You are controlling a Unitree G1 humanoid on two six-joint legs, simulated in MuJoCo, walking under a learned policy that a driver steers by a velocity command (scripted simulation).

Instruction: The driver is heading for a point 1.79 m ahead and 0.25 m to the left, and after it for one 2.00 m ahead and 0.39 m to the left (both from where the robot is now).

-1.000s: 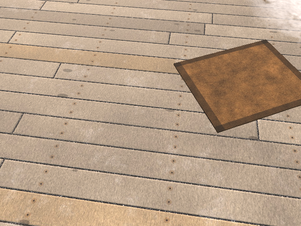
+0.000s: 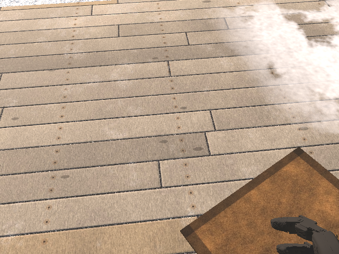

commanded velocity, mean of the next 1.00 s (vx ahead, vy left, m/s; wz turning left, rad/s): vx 1.00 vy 0.00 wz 0.25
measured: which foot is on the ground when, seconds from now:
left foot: up 0.00-0.16, down 0.18-0.56, up 0.58-0.96, down 0.98-1.00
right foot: down 0.00-0.18, up 0.20-0.54, down 0.56-0.96, up 0.98-1.00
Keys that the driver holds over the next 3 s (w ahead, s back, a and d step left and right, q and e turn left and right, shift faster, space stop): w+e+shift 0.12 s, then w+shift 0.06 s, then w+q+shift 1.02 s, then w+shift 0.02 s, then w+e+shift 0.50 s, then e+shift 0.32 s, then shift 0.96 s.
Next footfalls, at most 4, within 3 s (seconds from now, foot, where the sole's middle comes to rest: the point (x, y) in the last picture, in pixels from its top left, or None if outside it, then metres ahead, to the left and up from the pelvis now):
0.18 left None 0.39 0.17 -0.77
0.56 right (220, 217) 0.65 -0.13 -0.77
0.98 left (170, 136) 1.06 0.11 -0.77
1.40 right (168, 75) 1.51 0.15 -0.77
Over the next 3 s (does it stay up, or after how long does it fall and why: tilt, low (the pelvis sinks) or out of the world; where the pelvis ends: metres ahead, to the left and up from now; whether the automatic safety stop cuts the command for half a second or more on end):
stays up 1.86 0.41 0.00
